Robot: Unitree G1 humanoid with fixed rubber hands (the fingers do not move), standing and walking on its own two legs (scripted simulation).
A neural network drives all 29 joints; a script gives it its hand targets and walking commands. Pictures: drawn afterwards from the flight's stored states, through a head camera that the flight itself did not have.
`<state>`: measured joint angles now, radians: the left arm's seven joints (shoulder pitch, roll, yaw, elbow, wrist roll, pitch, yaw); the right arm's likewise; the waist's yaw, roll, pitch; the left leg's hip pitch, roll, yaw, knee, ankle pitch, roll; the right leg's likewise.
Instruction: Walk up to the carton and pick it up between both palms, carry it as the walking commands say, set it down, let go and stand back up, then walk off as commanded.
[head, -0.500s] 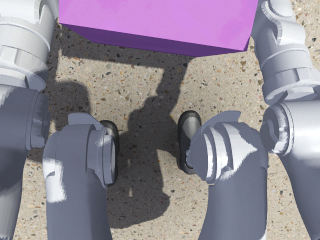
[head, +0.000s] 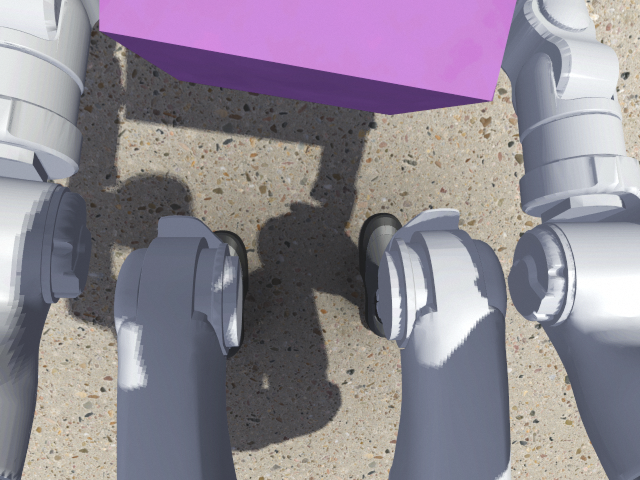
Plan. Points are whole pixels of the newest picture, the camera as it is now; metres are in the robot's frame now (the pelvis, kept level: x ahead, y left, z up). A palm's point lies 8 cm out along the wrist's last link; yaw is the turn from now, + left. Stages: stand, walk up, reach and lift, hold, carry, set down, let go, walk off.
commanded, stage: reach and lift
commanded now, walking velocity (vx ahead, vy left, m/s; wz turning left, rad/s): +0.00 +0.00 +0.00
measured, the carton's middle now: out of the picture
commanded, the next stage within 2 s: none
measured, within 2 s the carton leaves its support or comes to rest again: neither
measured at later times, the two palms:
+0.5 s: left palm out of the picture +0.57 +0.16 -0.09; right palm out of the picture +0.53 -0.21 -0.09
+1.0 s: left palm out of the picture +0.56 +0.17 -0.01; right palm out of the picture +0.51 -0.20 -0.02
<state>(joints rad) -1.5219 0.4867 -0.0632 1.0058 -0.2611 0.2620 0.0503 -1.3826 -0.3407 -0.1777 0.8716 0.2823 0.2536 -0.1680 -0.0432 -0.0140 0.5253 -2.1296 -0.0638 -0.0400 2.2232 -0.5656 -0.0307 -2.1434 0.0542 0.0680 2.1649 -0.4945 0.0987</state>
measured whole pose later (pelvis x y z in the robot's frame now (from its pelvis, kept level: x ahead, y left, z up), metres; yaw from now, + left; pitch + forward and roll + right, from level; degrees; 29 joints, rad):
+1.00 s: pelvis -0.03 +0.00 +0.09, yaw +1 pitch +26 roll -2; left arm -1.48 0.42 0.16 0.76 -0.07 0.45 -0.03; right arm -1.32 -0.23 -0.43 0.54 0.08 0.48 -0.11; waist -0.05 0.00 0.53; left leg -1.90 -0.10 -0.08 1.92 -0.47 -0.05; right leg -1.90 0.06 0.06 1.86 -0.41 0.09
